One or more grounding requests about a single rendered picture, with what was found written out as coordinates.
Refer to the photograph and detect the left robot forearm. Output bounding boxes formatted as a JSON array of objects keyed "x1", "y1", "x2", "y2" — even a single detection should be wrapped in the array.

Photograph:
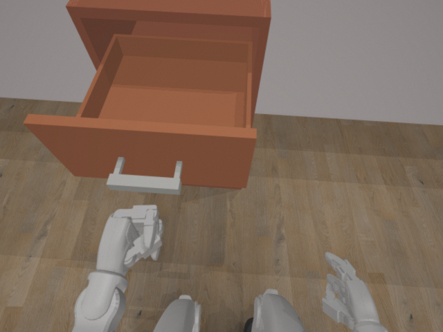
[{"x1": 72, "y1": 270, "x2": 129, "y2": 332}]

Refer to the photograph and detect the cabinet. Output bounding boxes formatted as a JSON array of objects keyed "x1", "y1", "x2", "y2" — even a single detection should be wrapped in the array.
[{"x1": 66, "y1": 0, "x2": 271, "y2": 190}]

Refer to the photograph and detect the drawer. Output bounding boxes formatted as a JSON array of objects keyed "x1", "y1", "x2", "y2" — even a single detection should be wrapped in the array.
[{"x1": 23, "y1": 34, "x2": 257, "y2": 188}]

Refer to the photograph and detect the left robot thigh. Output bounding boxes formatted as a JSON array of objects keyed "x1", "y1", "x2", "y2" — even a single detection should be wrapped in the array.
[{"x1": 153, "y1": 299, "x2": 201, "y2": 332}]

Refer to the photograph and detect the handle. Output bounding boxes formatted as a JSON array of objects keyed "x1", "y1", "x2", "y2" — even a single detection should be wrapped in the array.
[{"x1": 106, "y1": 157, "x2": 183, "y2": 195}]

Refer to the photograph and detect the left robot hand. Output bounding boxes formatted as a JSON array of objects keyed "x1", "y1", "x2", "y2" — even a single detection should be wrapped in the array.
[{"x1": 96, "y1": 205, "x2": 163, "y2": 276}]

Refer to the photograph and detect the robot thigh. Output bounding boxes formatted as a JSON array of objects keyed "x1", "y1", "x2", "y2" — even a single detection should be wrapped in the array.
[
  {"x1": 153, "y1": 299, "x2": 201, "y2": 332},
  {"x1": 253, "y1": 293, "x2": 306, "y2": 332}
]

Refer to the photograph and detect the right robot hand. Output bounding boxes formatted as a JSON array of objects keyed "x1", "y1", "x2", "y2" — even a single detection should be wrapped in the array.
[{"x1": 322, "y1": 252, "x2": 380, "y2": 331}]

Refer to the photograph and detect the right robot thigh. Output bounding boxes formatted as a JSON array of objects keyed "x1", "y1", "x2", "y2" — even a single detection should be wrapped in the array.
[{"x1": 253, "y1": 293, "x2": 306, "y2": 332}]

